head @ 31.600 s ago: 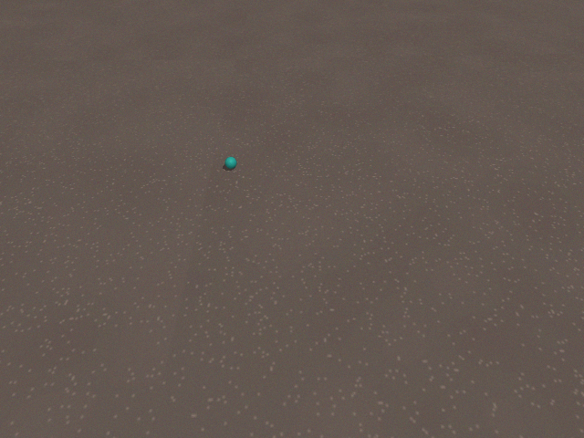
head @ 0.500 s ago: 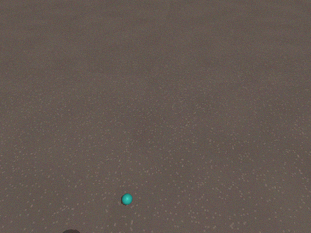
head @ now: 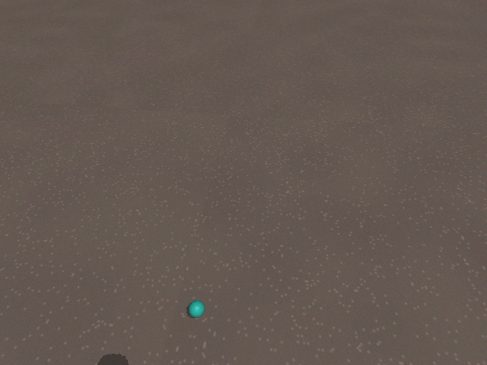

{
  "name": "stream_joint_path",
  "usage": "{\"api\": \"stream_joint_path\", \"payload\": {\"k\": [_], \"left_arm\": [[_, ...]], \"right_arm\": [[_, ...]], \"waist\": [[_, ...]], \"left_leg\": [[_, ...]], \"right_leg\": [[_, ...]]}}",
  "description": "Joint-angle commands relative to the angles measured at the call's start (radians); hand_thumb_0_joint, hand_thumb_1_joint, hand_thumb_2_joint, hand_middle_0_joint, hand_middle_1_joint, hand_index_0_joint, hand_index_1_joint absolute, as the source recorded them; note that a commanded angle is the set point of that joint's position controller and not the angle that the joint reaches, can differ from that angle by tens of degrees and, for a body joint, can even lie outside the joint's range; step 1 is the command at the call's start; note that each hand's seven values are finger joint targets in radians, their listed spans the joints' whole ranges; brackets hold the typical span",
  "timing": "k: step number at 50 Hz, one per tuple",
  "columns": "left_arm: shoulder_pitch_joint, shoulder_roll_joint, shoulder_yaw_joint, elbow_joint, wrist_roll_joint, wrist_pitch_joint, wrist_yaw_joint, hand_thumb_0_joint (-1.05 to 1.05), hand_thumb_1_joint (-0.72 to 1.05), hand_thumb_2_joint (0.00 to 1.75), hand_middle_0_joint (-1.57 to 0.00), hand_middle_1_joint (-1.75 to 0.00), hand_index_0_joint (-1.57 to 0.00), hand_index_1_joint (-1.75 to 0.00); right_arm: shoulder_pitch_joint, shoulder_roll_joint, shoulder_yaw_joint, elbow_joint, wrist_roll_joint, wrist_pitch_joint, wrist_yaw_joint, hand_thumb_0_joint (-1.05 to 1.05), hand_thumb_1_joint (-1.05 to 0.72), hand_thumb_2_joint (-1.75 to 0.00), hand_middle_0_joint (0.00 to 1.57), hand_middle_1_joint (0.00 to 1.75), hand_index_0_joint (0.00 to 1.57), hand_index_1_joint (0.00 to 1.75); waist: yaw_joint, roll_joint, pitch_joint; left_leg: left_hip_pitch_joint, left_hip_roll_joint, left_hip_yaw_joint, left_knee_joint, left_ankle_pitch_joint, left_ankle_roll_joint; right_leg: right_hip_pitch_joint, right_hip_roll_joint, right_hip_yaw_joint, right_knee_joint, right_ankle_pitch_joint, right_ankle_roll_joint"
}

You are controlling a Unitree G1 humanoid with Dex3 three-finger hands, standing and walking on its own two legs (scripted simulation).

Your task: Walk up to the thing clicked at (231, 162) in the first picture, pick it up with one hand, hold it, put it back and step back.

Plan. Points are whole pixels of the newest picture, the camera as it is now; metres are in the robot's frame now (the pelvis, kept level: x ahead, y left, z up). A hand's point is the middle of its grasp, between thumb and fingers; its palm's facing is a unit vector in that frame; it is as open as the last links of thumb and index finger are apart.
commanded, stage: stand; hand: left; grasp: from above
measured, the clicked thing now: (196, 308) +0.47 +0.24 -0.75
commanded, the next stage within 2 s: step back in 1.30 s
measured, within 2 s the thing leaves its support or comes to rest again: neither
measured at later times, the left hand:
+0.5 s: hand out of the picture +0.08 +0.24 -0.16, palm faces +0.01 -0.94 -0.33, open 7.4 cm
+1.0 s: hand out of the picture +0.08 +0.25 -0.16, palm faces -0.01 -0.94 -0.34, open 7.4 cm
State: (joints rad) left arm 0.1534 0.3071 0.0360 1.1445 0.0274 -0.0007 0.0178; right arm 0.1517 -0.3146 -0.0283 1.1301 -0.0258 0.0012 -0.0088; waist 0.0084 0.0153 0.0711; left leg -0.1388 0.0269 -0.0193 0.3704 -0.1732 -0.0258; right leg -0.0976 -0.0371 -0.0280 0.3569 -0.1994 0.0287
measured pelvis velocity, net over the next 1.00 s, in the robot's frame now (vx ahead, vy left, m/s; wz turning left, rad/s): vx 0.01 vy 0.00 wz -0.02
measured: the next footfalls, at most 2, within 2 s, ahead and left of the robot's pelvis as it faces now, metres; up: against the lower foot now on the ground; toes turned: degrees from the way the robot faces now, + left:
left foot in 1.80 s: -0.05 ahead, +0.13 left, +0.00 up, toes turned -3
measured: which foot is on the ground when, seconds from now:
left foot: down 0.00-1.00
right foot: down 0.00-1.00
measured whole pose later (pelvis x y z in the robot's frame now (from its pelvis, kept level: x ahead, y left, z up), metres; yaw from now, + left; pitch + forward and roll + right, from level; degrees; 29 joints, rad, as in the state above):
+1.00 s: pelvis +0.01 +0.00 +0.00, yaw -1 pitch -3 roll +0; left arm 0.12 0.33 0.03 1.14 0.02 0.00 0.00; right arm 0.11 -0.33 -0.01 1.13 -0.02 -0.01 0.00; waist 0.00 0.01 0.06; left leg -0.11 0.03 0.00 0.34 -0.17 -0.03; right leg -0.08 -0.03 -0.01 0.33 -0.20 0.03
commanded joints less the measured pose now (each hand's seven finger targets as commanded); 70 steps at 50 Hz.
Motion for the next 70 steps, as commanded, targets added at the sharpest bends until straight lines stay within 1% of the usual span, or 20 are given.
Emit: {"api": "stream_joint_path", "payload": {"k": [1,7,9,16,22,25,30,32,34,45,46,47,53,56,57,63,64,65,68,70], "left_arm": [[-0.032,0.201,0.031,-0.046,-0.007,-0.022,0.012,0.00,0.90,0.90,-0.20,-0.30,-0.20,-0.30],[-0.046,0.199,0.030,-0.041,-0.008,-0.019,0.010,0.00,0.90,0.90,-0.20,-0.30,-0.20,-0.30],[-0.044,0.195,0.030,-0.039,-0.009,-0.018,0.009,0.00,0.90,0.90,-0.20,-0.30,-0.20,-0.30],[-0.058,0.200,0.033,-0.044,-0.010,-0.020,0.009,0.00,0.90,0.90,-0.20,-0.30,-0.20,-0.30],[-0.069,0.203,0.032,-0.046,-0.010,-0.020,0.007,0.00,0.90,0.90,-0.20,-0.30,-0.20,-0.30],[-0.080,0.208,0.033,-0.045,-0.010,-0.019,0.005,0.00,0.90,0.90,-0.20,-0.30,-0.20,-0.30],[-0.076,0.214,0.033,-0.050,-0.010,-0.023,0.003,0.00,0.90,0.90,-0.20,-0.30,-0.20,-0.30],[-0.084,0.219,0.035,-0.052,-0.009,-0.021,0.002,0.00,0.90,0.90,-0.20,-0.30,-0.20,-0.30],[-0.074,0.215,0.031,-0.051,-0.009,-0.021,0.001,0.00,0.90,0.90,-0.20,-0.30,-0.20,-0.30],[-0.072,0.224,0.029,-0.055,-0.014,-0.025,-0.001,0.00,0.90,0.90,-0.20,-0.30,-0.20,-0.30],[-0.074,0.226,0.028,-0.057,-0.014,-0.025,-0.002,0.00,0.90,0.90,-0.20,-0.30,-0.20,-0.30],[-0.071,0.226,0.030,-0.060,-0.014,-0.025,-0.002,0.00,0.90,0.90,-0.20,-0.30,-0.20,-0.30],[-0.065,0.226,0.025,-0.057,-0.014,-0.023,-0.003,0.00,0.90,0.90,-0.20,-0.30,-0.20,-0.30],[-0.073,0.233,0.027,-0.061,-0.014,-0.025,-0.003,0.00,0.90,0.90,-0.20,-0.30,-0.20,-0.30],[-0.067,0.228,0.026,-0.066,-0.011,-0.026,-0.004,0.00,0.90,0.90,-0.20,-0.30,-0.20,-0.30],[-0.070,0.232,0.023,-0.069,-0.013,-0.026,-0.004,0.00,0.90,0.90,-0.20,-0.30,-0.20,-0.30],[-0.068,0.231,0.023,-0.067,-0.014,-0.026,-0.004,0.00,0.90,0.90,-0.20,-0.30,-0.20,-0.30],[-0.078,0.312,0.062,-0.089,-0.033,-0.017,0.001,0.00,0.90,0.90,-0.20,-0.30,-0.20,-0.30],[-0.050,0.291,0.063,-0.126,-0.037,-0.010,0.008,0.00,0.90,0.90,-0.20,-0.30,-0.20,-0.30],[-0.061,0.278,0.065,-0.150,-0.034,-0.003,0.007,0.00,0.90,0.90,-0.20,-0.30,-0.20,-0.30]], "right_arm": [[-0.038,-0.187,-0.024,-0.052,0.005,-0.024,-0.014,0.00,-0.90,-0.90,0.20,0.30,0.20,0.30],[-0.042,-0.186,-0.018,-0.046,0.006,-0.023,-0.015,0.00,-0.90,-0.90,0.20,0.30,0.20,0.30],[-0.039,-0.192,-0.018,-0.045,0.007,-0.025,-0.017,0.00,-0.90,-0.90,0.20,0.30,0.20,0.30],[-0.057,-0.205,-0.020,-0.048,0.008,-0.027,-0.019,0.00,-0.90,-0.90,0.20,0.30,0.20,0.30],[-0.072,-0.201,-0.019,-0.050,0.008,-0.026,-0.016,0.00,-0.90,-0.90,0.20,0.30,0.20,0.30],[-0.065,-0.201,-0.017,-0.046,0.008,-0.024,-0.015,0.00,-0.90,-0.90,0.20,0.30,0.20,0.30],[-0.078,-0.211,-0.021,-0.051,0.010,-0.028,-0.012,0.00,-0.90,-0.90,0.20,0.30,0.20,0.30],[-0.081,-0.209,-0.020,-0.053,0.008,-0.027,-0.012,0.00,-0.90,-0.90,0.20,0.30,0.20,0.30],[-0.086,-0.212,-0.019,-0.052,0.011,-0.028,-0.009,0.00,-0.90,-0.90,0.20,0.30,0.20,0.30],[-0.068,-0.217,-0.016,-0.047,0.012,-0.028,-0.007,0.00,-0.90,-0.90,0.20,0.30,0.20,0.30],[-0.066,-0.217,-0.015,-0.047,0.011,-0.029,-0.006,0.00,-0.90,-0.90,0.20,0.30,0.20,0.30],[-0.082,-0.226,-0.018,-0.051,0.010,-0.029,-0.008,0.00,-0.90,-0.90,0.20,0.30,0.20,0.30],[-0.077,-0.221,-0.015,-0.048,0.010,-0.028,-0.006,0.00,-0.90,-0.90,0.20,0.30,0.20,0.30],[-0.072,-0.223,-0.015,-0.050,0.010,-0.027,-0.005,0.00,-0.90,-0.90,0.20,0.30,0.20,0.30],[-0.080,-0.230,-0.017,-0.054,0.009,-0.028,-0.006,0.00,-0.90,-0.90,0.20,0.30,0.20,0.30],[-0.081,-0.226,-0.017,-0.053,0.010,-0.029,-0.004,0.00,-0.90,-0.90,0.20,0.30,0.20,0.30],[-0.080,-0.228,-0.017,-0.053,0.011,-0.028,-0.004,0.00,-0.90,-0.90,0.20,0.30,0.20,0.30],[-0.107,-0.283,-0.037,-0.069,0.019,-0.009,0.002,0.00,-0.90,-0.90,0.20,0.30,0.20,0.30],[-0.081,-0.270,-0.043,-0.098,0.032,0.003,0.006,0.00,-0.90,-0.90,0.20,0.30,0.20,0.30],[-0.080,-0.276,-0.055,-0.116,0.031,0.011,0.008,0.00,-0.90,-0.90,0.20,0.30,0.20,0.30]], "waist": [[0.001,-0.010,-0.058],[-0.002,-0.013,-0.058],[-0.001,-0.007,-0.074],[-0.002,-0.015,-0.091],[-0.002,-0.007,-0.081],[-0.008,-0.002,-0.054],[-0.004,-0.005,-0.079],[-0.007,0.003,-0.073],[-0.003,0.003,-0.068],[-0.012,-0.010,-0.090],[-0.012,-0.010,-0.083],[-0.004,-0.002,-0.094],[-0.005,-0.009,-0.062],[-0.008,-0.010,-0.066],[-0.004,-0.004,-0.086],[-0.006,-0.006,-0.081],[-0.007,-0.005,-0.085],[-0.011,-0.023,0.019],[-0.014,-0.007,-0.067],[-0.022,0.002,-0.129]], "left_leg": [[0.019,0.087,-0.073,-0.066,0.084,0.042],[0.014,0.088,-0.067,-0.072,0.102,0.037],[0.025,0.092,-0.063,-0.067,0.133,0.042],[0.060,0.100,-0.055,-0.052,0.212,0.042],[0.048,0.102,-0.056,-0.061,0.180,0.040],[0.020,0.095,-0.055,-0.078,0.121,0.035],[0.038,0.102,-0.061,-0.074,0.138,0.038],[0.020,0.098,-0.057,-0.079,0.108,0.040],[0.035,0.101,-0.064,-0.083,0.113,0.038],[0.043,0.103,-0.056,-0.076,0.141,0.043],[0.042,0.103,-0.057,-0.081,0.148,0.038],[0.054,0.107,-0.056,-0.070,0.159,0.044],[0.032,0.102,-0.063,-0.088,0.118,0.036],[0.027,0.103,-0.061,-0.086,0.105,0.039],[0.038,0.107,-0.059,-0.076,0.127,0.045],[0.043,0.105,-0.059,-0.079,0.127,0.037],[0.043,0.106,-0.057,-0.074,0.127,0.041],[-0.048,0.084,-0.068,0.018,0.273,0.062],[-0.016,0.094,-0.052,0.065,0.338,0.084],[-0.022,0.100,-0.064,0.089,0.317,0.104]], "right_leg": [[-0.011,-0.089,0.081,-0.074,0.087,-0.035],[-0.001,-0.086,0.076,-0.074,0.102,-0.033],[0.014,-0.089,0.079,-0.069,0.148,-0.035],[0.016,-0.091,0.074,-0.065,0.206,-0.031],[0.016,-0.092,0.072,-0.072,0.176,-0.032],[0.010,-0.087,0.076,-0.084,0.125,-0.032],[0.018,-0.090,0.077,-0.084,0.121,-0.035],[0.019,-0.094,0.079,-0.084,0.127,-0.037],[0.002,-0.087,0.073,-0.085,0.094,-0.035],[0.018,-0.097,0.085,-0.078,0.158,-0.039],[0.013,-0.094,0.081,-0.074,0.152,-0.038],[0.012,-0.096,0.084,-0.074,0.168,-0.040],[-0.006,-0.087,0.074,-0.082,0.099,-0.035],[0.001,-0.093,0.083,-0.083,0.097,-0.037],[0.008,-0.097,0.084,-0.081,0.132,-0.037],[-0.006,-0.094,0.081,-0.080,0.121,-0.039],[0.003,-0.097,0.085,-0.082,0.134,-0.039],[-0.076,-0.082,0.093,0.004,0.299,-0.044],[-0.060,-0.075,0.076,0.071,0.325,-0.067],[-0.054,-0.062,0.068,0.115,0.279,-0.078]]}}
